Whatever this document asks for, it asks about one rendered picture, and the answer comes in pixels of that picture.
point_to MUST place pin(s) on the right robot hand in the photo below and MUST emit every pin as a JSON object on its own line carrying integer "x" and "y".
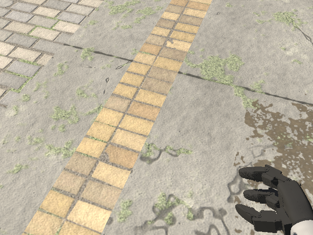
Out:
{"x": 289, "y": 203}

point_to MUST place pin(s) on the robot right forearm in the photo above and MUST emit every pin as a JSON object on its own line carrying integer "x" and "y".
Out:
{"x": 304, "y": 227}

